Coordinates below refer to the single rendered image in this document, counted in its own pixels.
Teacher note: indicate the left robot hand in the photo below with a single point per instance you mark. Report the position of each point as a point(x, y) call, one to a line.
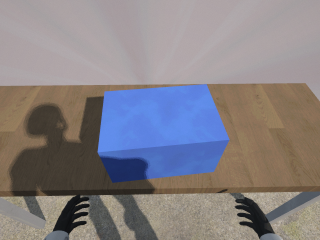
point(67, 216)

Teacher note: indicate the carton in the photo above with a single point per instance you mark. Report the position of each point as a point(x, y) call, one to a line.
point(160, 132)

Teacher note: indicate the robot left forearm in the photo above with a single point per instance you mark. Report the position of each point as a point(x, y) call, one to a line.
point(57, 235)

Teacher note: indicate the table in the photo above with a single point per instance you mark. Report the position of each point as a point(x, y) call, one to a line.
point(49, 138)

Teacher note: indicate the right robot hand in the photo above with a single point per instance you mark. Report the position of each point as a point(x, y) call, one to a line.
point(260, 223)

